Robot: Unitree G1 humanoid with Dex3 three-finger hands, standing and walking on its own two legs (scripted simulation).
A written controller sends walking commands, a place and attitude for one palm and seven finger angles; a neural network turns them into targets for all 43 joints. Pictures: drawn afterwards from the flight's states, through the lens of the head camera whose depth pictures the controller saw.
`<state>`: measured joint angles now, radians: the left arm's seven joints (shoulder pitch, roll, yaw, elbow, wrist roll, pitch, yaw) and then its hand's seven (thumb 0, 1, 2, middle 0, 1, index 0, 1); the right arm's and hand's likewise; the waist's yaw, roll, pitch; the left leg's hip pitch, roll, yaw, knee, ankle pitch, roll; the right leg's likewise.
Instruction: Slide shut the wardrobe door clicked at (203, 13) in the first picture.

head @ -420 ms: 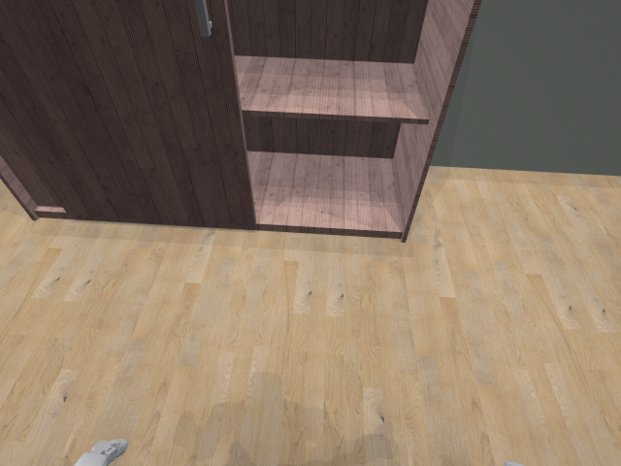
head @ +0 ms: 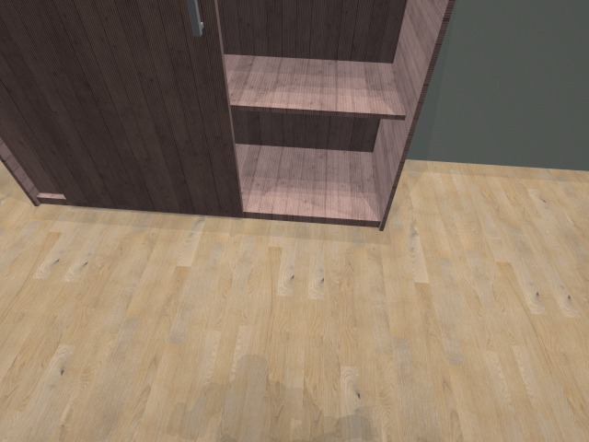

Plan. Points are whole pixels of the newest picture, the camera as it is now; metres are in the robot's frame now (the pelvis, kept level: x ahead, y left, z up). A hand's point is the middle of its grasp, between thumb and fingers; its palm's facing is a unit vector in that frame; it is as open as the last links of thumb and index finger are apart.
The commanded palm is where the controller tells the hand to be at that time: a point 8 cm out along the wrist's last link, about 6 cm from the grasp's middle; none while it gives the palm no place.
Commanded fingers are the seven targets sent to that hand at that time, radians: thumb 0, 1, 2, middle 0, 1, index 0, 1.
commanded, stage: stand and wait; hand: left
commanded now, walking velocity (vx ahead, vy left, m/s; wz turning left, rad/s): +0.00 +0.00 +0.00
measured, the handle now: (194, 3) +1.13 +0.35 +0.15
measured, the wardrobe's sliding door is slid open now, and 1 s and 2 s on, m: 0.64 0.64 0.64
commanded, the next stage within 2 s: look at it before walking up in 0.40 s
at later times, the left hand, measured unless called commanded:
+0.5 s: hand out of the picture +0.07 +0.24 -0.15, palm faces -0.02 -0.94 -0.34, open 7.4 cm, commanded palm none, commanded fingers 0.00 0.90 0.90 -0.20 -0.30 -0.20 -0.30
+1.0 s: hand out of the picture +0.06 +0.24 -0.15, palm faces -0.02 -0.94 -0.33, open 7.4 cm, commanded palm none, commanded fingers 0.00 0.90 0.90 -0.20 -0.30 -0.20 -0.30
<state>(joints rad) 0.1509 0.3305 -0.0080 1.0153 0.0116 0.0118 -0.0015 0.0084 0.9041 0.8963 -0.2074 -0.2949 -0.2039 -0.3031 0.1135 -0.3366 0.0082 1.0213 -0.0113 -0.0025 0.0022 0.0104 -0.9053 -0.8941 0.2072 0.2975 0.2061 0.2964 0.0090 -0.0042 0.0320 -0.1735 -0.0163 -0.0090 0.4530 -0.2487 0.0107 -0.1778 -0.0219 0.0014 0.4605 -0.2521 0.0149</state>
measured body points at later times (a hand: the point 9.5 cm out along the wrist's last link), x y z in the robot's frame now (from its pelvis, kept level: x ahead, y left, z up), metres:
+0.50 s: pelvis -0.01 -0.01 +0.00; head -0.01 -0.01 +0.45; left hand +0.07 +0.29 -0.12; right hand +0.06 -0.30 -0.13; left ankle +0.00 +0.11 -0.74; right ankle +0.00 -0.13 -0.74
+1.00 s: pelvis -0.01 -0.01 +0.01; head +0.00 -0.01 +0.45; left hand +0.06 +0.28 -0.13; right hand +0.06 -0.31 -0.13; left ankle +0.00 +0.11 -0.74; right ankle +0.00 -0.13 -0.74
